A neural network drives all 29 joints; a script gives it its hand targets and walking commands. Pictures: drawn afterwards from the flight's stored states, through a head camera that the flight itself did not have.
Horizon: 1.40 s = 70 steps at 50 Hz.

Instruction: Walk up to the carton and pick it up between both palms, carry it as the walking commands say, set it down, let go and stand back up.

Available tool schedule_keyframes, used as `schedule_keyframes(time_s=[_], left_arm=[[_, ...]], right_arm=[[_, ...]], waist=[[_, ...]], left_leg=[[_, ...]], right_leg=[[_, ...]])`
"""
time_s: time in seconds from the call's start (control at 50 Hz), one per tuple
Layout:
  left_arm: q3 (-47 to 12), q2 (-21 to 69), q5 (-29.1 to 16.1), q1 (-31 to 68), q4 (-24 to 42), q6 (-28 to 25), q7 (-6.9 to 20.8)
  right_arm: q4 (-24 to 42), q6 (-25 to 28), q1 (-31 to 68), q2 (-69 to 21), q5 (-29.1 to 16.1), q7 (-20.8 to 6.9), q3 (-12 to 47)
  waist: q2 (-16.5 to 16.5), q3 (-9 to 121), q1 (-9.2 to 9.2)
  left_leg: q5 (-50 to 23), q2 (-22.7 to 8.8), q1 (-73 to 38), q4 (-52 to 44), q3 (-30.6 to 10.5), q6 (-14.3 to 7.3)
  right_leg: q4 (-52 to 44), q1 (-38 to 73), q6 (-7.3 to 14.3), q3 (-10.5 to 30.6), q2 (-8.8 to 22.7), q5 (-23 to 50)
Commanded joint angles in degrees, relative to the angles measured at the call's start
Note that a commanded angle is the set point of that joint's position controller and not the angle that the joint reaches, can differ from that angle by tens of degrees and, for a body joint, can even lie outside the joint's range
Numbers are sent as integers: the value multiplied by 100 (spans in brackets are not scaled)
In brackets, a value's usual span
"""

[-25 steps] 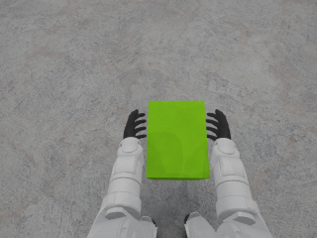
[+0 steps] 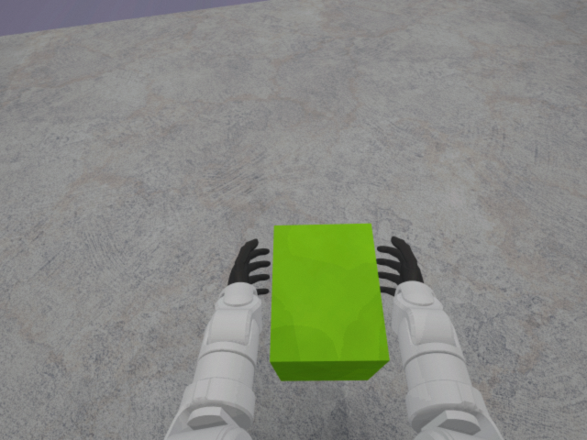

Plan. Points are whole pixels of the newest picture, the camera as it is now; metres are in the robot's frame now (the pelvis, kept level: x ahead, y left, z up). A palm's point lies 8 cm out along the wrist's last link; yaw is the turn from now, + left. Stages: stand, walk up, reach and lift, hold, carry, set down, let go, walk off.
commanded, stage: reach and lift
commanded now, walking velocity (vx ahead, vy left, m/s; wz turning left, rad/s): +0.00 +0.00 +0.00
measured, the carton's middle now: (323, 307) +0.35 -0.03 -0.08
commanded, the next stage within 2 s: hold in 1.82 s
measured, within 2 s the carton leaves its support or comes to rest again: neither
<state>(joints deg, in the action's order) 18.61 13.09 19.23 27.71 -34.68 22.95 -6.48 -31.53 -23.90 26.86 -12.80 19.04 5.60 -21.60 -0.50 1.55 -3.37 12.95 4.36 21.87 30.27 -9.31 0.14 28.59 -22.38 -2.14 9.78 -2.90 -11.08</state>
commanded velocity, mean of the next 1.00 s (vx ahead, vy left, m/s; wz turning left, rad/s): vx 0.00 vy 0.00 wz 0.00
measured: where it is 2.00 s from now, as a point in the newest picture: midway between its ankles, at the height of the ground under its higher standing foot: outside the picture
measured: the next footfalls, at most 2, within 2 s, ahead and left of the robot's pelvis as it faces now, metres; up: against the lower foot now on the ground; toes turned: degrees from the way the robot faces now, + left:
none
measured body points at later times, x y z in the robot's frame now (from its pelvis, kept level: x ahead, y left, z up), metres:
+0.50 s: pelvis +0.00 +0.00 +0.01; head -0.05 +0.00 +0.45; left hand +0.33 +0.10 +0.06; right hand +0.32 -0.15 +0.06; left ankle +0.02 +0.12 -0.73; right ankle +0.04 -0.14 -0.73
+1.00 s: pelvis +0.00 -0.01 +0.01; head -0.05 -0.01 +0.45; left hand +0.32 +0.11 +0.06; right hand +0.33 -0.13 +0.06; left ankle +0.02 +0.12 -0.73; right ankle +0.04 -0.14 -0.73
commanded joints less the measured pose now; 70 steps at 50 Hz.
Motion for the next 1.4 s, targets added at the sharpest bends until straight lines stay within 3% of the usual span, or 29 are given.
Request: schedule_keyframes(time_s=[0.0, 0.4, 0.5, 0.76, 1.38], left_arm=[[-2775, 5753, -954, 2790, -154, -50, 1482], [-2826, 5662, -1455, 3274, 413, 1187, 1636], [-2567, 5567, -1424, 3408, 307, 1380, 1680], [-2450, 5711, -1456, 3504, 346, 1449, 1641], [-2815, 5735, -1592, 2983, 737, 1555, 1608]], right_arm=[[-415, -111, 2546, -5962, -969, -1459, 2840], [100, -1374, 2917, -6201, -1479, -1408, 2946], [-27, -1565, 3057, -6141, -1444, -1401, 2757], [-58, -1548, 3217, -6120, -1376, -1437, 2718], [346, -1585, 2768, -6167, -1616, -1480, 3078]], waist=[[14, 2378, -13], [69, 1268, 91], [110, 1059, 112], [53, 1254, 279], [13, 1267, 336]], left_leg=[[-952, 118, -941, -529, 489, 46], [-327, 26, -1699, -1094, 419, -26], [-143, 39, -1644, -1120, 463, -38], [-440, 28, -1700, -990, 494, 31], [-614, -2, -1758, -939, 433, 8]], right_leg=[[-241, 1607, 27, -612, -272, 1267], [-833, 2150, 30, -639, -196, 536], [-904, 2165, 43, -623, -153, 339], [-779, 2162, 120, -571, -140, 472], [-735, 2163, 136, -516, -165, 625]])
